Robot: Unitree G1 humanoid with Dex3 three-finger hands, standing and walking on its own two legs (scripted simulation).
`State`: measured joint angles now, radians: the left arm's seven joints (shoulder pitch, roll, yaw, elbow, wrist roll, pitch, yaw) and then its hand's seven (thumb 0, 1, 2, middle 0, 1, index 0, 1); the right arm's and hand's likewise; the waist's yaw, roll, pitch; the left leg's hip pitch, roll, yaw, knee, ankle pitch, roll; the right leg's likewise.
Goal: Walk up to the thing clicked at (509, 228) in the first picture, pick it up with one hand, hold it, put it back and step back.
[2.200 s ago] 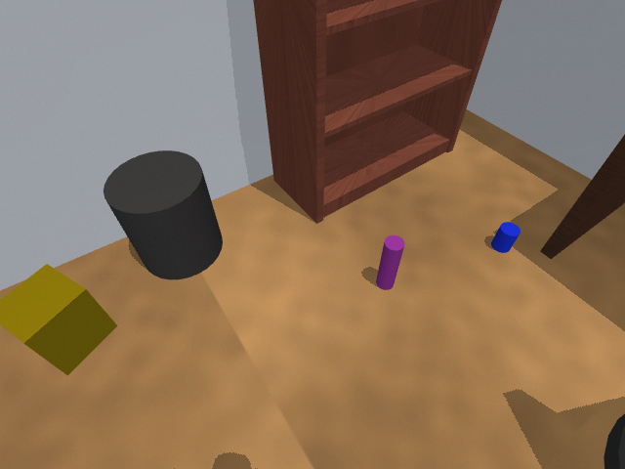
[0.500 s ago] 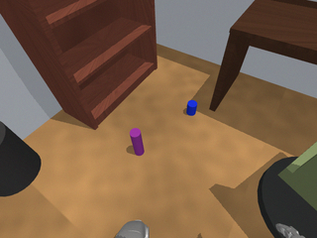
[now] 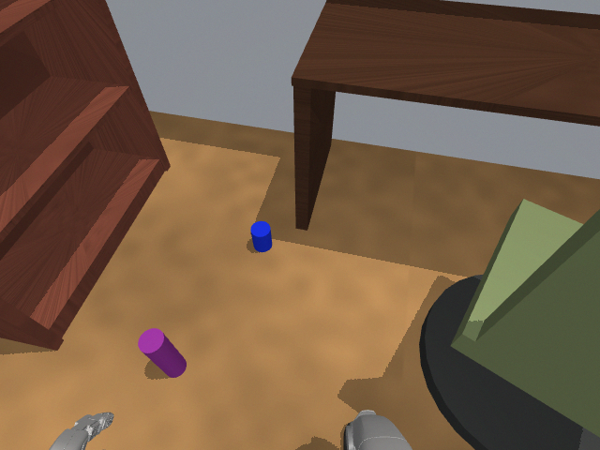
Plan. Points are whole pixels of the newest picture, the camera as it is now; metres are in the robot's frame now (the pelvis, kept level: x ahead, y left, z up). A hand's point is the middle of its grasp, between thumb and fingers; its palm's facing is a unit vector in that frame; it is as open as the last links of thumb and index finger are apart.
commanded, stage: walk up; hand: left
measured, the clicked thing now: (261, 236) +0.92 +0.14 -0.71
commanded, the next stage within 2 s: none
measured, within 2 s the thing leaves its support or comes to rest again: neither
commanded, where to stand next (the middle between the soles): +0.50 -0.08 m, yaw -9 degrees
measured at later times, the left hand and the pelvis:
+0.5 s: hand (175, 371) +0.26 +0.21 -0.14, palm faces -0.12 -0.93 -0.34, open 7.4 cm; pelvis +0.20 -0.05 +0.00, yaw -7 degrees
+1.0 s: hand (220, 236) +0.51 +0.16 -0.12, palm faces -0.26 -0.86 -0.44, open 7.4 cm; pelvis +0.35 -0.10 -0.01, yaw -13 degrees
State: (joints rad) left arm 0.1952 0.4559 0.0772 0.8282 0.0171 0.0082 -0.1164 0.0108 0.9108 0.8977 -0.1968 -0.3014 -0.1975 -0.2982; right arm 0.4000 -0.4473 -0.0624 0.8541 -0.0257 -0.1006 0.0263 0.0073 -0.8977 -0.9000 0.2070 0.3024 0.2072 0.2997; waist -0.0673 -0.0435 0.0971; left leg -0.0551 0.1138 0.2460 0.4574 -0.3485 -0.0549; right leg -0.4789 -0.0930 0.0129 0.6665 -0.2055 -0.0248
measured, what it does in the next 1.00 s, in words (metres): walks ahead: right foot, then left foot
